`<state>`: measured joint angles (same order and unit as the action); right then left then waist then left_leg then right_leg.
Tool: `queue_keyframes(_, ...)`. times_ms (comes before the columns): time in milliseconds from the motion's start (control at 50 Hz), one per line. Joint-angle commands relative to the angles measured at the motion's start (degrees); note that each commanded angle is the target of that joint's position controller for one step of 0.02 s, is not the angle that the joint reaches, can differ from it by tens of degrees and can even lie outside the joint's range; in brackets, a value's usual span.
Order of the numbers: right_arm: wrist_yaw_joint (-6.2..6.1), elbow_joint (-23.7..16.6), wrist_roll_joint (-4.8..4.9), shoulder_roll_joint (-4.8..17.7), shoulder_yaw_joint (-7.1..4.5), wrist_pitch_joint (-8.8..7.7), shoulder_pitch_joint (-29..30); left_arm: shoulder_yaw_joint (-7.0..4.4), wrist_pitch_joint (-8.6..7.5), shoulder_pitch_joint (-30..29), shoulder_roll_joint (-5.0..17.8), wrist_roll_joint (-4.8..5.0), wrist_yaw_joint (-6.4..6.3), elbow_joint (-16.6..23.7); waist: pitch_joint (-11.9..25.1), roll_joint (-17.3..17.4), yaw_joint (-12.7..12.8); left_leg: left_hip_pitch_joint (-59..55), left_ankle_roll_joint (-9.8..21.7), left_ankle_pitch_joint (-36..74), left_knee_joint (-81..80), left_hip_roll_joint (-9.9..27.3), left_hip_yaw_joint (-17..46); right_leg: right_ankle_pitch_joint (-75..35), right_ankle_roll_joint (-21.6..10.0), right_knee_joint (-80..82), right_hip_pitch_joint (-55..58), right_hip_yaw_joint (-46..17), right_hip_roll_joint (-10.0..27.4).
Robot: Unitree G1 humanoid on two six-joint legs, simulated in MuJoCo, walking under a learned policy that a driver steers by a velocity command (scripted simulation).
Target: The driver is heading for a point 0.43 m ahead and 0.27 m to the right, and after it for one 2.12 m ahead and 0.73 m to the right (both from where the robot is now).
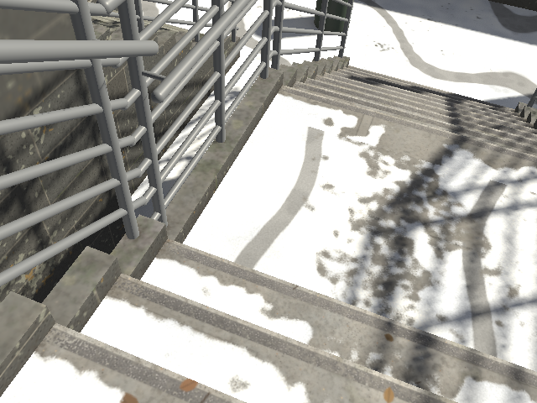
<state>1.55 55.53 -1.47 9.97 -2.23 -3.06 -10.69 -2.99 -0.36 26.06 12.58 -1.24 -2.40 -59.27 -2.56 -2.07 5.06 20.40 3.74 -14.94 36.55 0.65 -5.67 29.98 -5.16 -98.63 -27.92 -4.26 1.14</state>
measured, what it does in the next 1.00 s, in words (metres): goes down, turning right: right foot 0.17 m lower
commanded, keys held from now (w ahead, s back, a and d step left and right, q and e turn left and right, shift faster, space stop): w+e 0.62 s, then e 0.18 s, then no key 0.20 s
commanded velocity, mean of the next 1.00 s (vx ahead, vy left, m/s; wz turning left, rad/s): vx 0.40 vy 0.00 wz -0.51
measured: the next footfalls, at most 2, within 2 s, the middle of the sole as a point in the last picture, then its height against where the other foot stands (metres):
right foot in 0.48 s outside the picture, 0.17 m lower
left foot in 1.10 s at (295, 389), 0.17 m lower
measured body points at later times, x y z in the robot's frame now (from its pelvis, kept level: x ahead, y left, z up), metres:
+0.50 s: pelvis +0.24 -0.04 -0.13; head +0.25 -0.07 +0.31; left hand +0.50 +0.11 -0.23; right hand +0.07 -0.23 -0.29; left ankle +0.07 +0.09 -0.69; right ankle +0.33 -0.13 -0.87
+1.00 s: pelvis +0.44 -0.07 -0.23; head +0.42 -0.07 +0.22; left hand +0.58 +0.14 -0.36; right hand +0.45 -0.37 -0.33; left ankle +0.65 -0.04 -0.94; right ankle +0.32 -0.13 -0.89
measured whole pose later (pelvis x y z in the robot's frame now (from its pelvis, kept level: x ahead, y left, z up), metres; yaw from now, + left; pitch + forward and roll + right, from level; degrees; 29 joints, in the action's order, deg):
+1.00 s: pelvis +0.44 -0.07 -0.23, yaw -33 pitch -1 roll -2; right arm 0.8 45.1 -2.1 14.1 -3.3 -0.4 -7.9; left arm -1.0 -0.6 23.9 11.6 -1.2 -3.2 -50.8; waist 2.3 3.5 2.6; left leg 30.0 -0.6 20.5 33.9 1.8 6.2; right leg 38.4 -4.1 -59.5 -19.4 -7.7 -10.4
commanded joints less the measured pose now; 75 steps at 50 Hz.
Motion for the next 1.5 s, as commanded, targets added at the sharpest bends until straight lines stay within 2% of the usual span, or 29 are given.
queue_keyframes(20, -1.2, -0.8, -0.56, 6.4, -1.19, -1.76, -8.2, -1.09, 1.29, -1.6, 2.1, -1.14, 1.06, 4.0, -3.7, 6.6, -2.9, 1.2, 5.5, 12.8, -14.8, 18.4, 15.2, -16.9, 1.0, 16.7, -12.0, -1.3, 4.2)
queue_keyframes(120, -1.92, 0.6, -0.02, 9.7, -1.97, -2.18, -13.7, -1.74, 2.38, -0.8, 2.0, -1.82, 2.08, 4.4, 3.2, 7.2, -1.0, -4.0, 8.2, 23.6, -10.1, 19.6, 13.7, -27.2, 1.1, 24.8, -13.5, -1.0, 2.3)
queue_keyframes(180, -2.54, 1.6, 1.05, 4.1, -0.51, -2.29, -15.3, -2.46, 2.13, -11.1, 2.2, -1.63, 3.12, 7.1, -0.3, 7.4, -3.2, -7.5, 3.6, 1.5, -8.1, 16.1, 10.5, -43.5, -1.1, 34.9, -21.4, -4.5, 2.6)
queue_keyframes(300, -3.32, 1.6, -0.99, 5.7, 0.27, -3.03, -18.4, -1.8, 0.27, -24.2, 1.4, -1.57, 5.1, 11.9, -5.5, 2.6, -7.3, -1.0, 1.7, -9.8, 0.6, 15.0, 2.7, -62.9, -0.1, 53.8, -13.2, 1.5, -1.0)
queue_keyframes(420, -4.86, 3.3, -1.18, 8.1, -1.1, 0.3, -22.8, -0.4, -0.05, -31.4, 1.2, 0.46, 5.21, 14.5, -12.1, 5.8, -13.0, -8.2, 2.5, 6.3, 10.8, 17.4, 0.3, -46.7, -0.9, 71.1, -5.0, 8.3, 1.7)
queue_keyframes(460, -5.76, 4.8, -1.98, 9.2, -1.35, 1.26, -22.5, -1.52, -0.13, -17.7, 3.4, 0.64, 4.4, 9.1, -4.4, 6.0, -7.0, -11.0, 3.4, 19.5, 29.2, 17.3, -0.8, -45.0, -3.3, 76.7, 9.0, 7.7, 2.3)
queue_keyframes(480, -5.28, 4.0, -1.08, 8.7, -1.09, 0.98, -21.1, -2.36, -0.25, -6.2, 4.5, -1.18, 3.53, 4.5, 1.7, 2.1, -2.0, -9.0, 2.7, 23.8, 44.9, 12.7, -6.0, -50.2, -3.7, 78.6, 22.4, 14.0, -3.4)
queue_keyframes(500, -4.99, 3.5, -0.46, 9.0, -1.35, 1.22, -20.4, -3.75, -0.46, 0.4, 8.6, -1.89, 3.52, 2.0, 4.8, -5.7, 1.8, 5.2, 1.7, -6.2, 69.6, 7.0, -8.0, -55.1, -7.1, 77.5, 37.4, 8.0, 0.3)
queue_keyframes(520, -4.36, 0.2, 1.06, 5.2, -0.95, 1.21, -22.8, -4.28, -0.4, 1.8, 13.9, -0.62, 3.97, 2.8, 13.4, -14.9, -1.3, 33.8, -0.2, -40.9, 90.7, 2.6, -4.0, -83.5, -13.3, 49.5, 61.7, -3.1, 11.2)
queue_keyframes(540, -3.94, -4.5, 2.05, 7.9, -0.8, 0.45, -18.3, -4.2, 0.3, 3.1, 14.4, 2.6, 3.71, 4.9, 25.1, -8.0, 2.6, 39.8, -1.1, -35.4, 89.8, 5.1, 2.0, -76.4, -17.4, 53.9, 65.1, -14.1, 16.8)
queue_keyframes(560, -4.05, -9.6, 1.73, 7.6, -0.67, -0.16, -9.2, -3.98, 1.35, 4.6, 15.0, 1.67, 2.36, 5.5, 23.8, -7.4, 4.6, 47.5, -2.9, -30.3, 86.5, 2.3, 3.0, -45.8, -20.8, 70.4, 60.2, -25.9, 22.1)
queue_keyframes(580, -4.35, -8.5, -0.26, 7.7, -0.51, 0.1, -7.0, -2.93, 1.74, 0.7, 11.6, 0.99, 1.73, 5.4, 11.9, -0.5, 1.6, 49.1, -2.2, -22.0, 75.7, 5.3, 6.0, -20.3, -18.6, 77.3, 46.4, -26.2, 21.4)
queue_keyframes(620, -4.16, -7.6, -1.78, 6.9, -0.42, 1.8, -8.3, -0.59, -0.08, -4.8, 6.5, -0.34, 2.04, 5.8, 3.0, 4.0, -4.6, 41.0, -3.2, -9.6, 60.7, 7.0, 8.5, -12.6, -14.6, 75.1, 23.4, -22.8, 16.5)
queue_keyframes(660, -3.87, -8.6, -1.74, 6.4, -0.59, 3.06, -5.6, 0.49, -2.09, -13.8, 5.3, 0.73, 1.83, 8.5, -2.6, 5.9, -9.9, 21.7, -6.5, 5.2, 36.2, 5.8, 7.7, -32.2, -11.7, 78.1, -2.3, -14.3, 8.4)
queue_keyframes(700, -3.87, -6.7, -2.33, 4.5, -0.09, 3.78, -10.2, -0.62, -2.3, -12.3, 9.6, 1.18, 1.28, 8.2, 4.3, -0.3, -11.0, 9.5, -6.7, 10.2, 32.1, 3.3, 5.1, -60.7, -11.9, 73.1, -2.6, -10.4, 6.3)
queue_keyframes(720, -3.83, -4.1, -0.89, 5.3, -0.4, 3.91, -16.1, -1.02, -2.05, -11.5, 10.3, 0.89, 1.54, 8.2, 8.4, -3.5, -12.2, 8.2, -5.9, 16.8, 35.9, 2.6, 5.0, -65.9, -11.2, 69.9, 1.3, -9.5, 6.2)
queue_keyframes(760, -3.49, -7.3, -0.59, 8.8, -2.01, 3.79, -7.5, -0.78, -1.52, -4.7, 7.0, 1.79, 1.21, 6.6, 5.8, -1.3, -8.0, 21.0, -4.7, 25.8, 29.5, 4.3, 10.0, -46.3, -11.8, 66.2, 10.7, -14.8, 4.8)
queue_keyframes(820, -2.88, -11.5, -1.3, 8.8, -2.45, 3.71, 2.8, -0.92, -0.3, 1.3, 7.1, 0.42, -0.01, 7.7, 3.1, -1.4, -3.3, 34.6, -4.8, 20.0, 25.6, 3.9, 13.0, -35.6, -15.3, 62.2, 20.9, -24.2, 6.8)
queue_keyframes(920, -0.83, -13.6, -2.17, 5.7, -1.48, 3.02, 5.7, 0.74, -1.22, -2.1, 4.5, 0.68, -0.72, 10.8, 0.2, -0.8, -4.3, 19.7, -4.7, 33.5, 8.9, 0.2, 11.5, -18.6, -11.6, 55.5, 6.1, -22.4, 1.7)
queue_keyframes(1000, -0.26, -13.8, 1.16, 4.7, -0.66, 0.92, 6.0, 1.58, -0.54, -2.7, 3.7, -0.69, -1.36, 11.8, -1.7, -3.2, -0.6, 5.8, -3.8, 39.4, -16.5, 3.3, 12.8, -13.0, -8.6, 50.6, 4.5, -19.4, -1.2)
queue_keyframes(1040, -0.25, -12.9, 2.13, 5.6, -1.29, 0.68, 3.2, 1.47, 0.53, 0.1, 4.6, -1.22, -1.97, 11.1, -3.2, -1.4, 1.0, -2.7, -3.2, 41.6, -25.8, 5.9, 11.5, -13.2, -7.8, 46.4, 2.3, -19.4, -2.3)
queue_keyframes(1080, -0.35, -7.8, 1.28, 7.4, -2.24, 1.2, -9.1, 1.12, 0.64, 1.7, 5.3, -0.44, -1.03, 10.4, -0.6, 3.4, -2.5, -18.9, -4.1, 42.4, -26.3, 4.8, 6.8, -11.1, -5.4, 32.4, -3.4, -13.4, -7.0)
queue_keyframes(1120, -0.14, -3.0, 0.87, 12.4, -2.83, 1.57, -24.9, 0.88, 0.21, 8.7, 1.9, 1.61, -0.25, 10.1, 11.9, 18.1, -5.1, -44.0, -0.6, 79.0, -1.2, 16.6, 13.4, 32.1, -0.2, -8.3, -21.3, -0.5, -14.9)
queue_keyframes(1160, 0.34, -2.9, 3.87, 13.4, -2.6, 1.76, -24.8, 1.39, 0.53, 4.3, 2.9, 1.88, -1.47, 11.1, 17.1, 13.9, -6.9, -43.3, 9.3, 47.5, -4.1, 23.8, 25.1, 25.5, 1.2, -27.9, -35.5, 1.2, -10.6)
queue_keyframes(1180, -1.3, -4.5, 3.54, 12.9, -2.43, 1.84, -20.0, 1.55, 0.73, -4.2, 3.5, 0.45, -1.25, 13.0, 14.1, 12.9, -8.6, -36.2, 14.1, 23.0, -14.0, 25.4, 31.2, 16.6, 2.9, -28.9, -39.6, 2.8, -8.8)
queue_keyframes(1220, -3.25, -6.2, 1.44, 8.4, -0.05, 2.8, -12.5, 1.6, 2.71, -17.6, 3.8, -1.43, -0.27, 16.9, 5.2, 7.7, -8.5, -15.0, 14.5, 4.9, -19.8, 21.9, 30.0, 5.0, 3.9, -25.8, -35.2, -0.8, -5.8)
queue_keyframes(1260, -3.05, -6.5, -0.28, 7.4, 1.55, 2.67, -10.3, 2.41, 5.14, -16.4, 1.0, -0.99, -0.13, 16.3, 2.3, 5.7, -5.3, 0.7, 12.3, 7.1, -19.8, 15.3, 22.4, -0.8, 4.7, -25.1, -26.7, 0.9, -7.9)
queue_keyframes(1340, -3.38, -4.6, 1.29, 7.1, 2.68, 2.21, -12.7, 2.85, 5.91, -15.7, -0.2, -1.26, -0.97, 17.2, 1.9, 6.4, -4.3, -0.6, 10.6, 12.8, -15.8, 11.1, 19.8, -3.0, 6.6, -32.2, -32.1, -1.0, -10.8)
queue_keyframes(1500, -5.01, -5.7, 0.37, 9.2, 3.03, 3.01, -17.5, 3.65, 7.02, -22.8, -0.3, 0.15, -1.61, 21.6, 5.1, 6.7, -9.4, -10.8, 13.9, 14.5, -19.6, 13.1, 22.8, 3.3, 8.2, -34.3, -33.0, 1.4, -9.6)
